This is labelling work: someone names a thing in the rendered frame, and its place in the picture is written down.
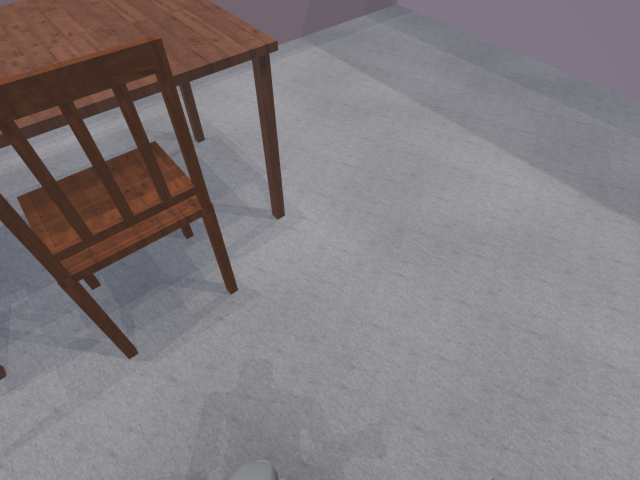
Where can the chair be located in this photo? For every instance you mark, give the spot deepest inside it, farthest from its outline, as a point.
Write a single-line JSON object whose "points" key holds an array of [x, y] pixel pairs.
{"points": [[85, 222]]}

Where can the table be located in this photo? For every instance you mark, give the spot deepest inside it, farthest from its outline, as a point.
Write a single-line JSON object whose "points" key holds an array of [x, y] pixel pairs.
{"points": [[199, 38]]}

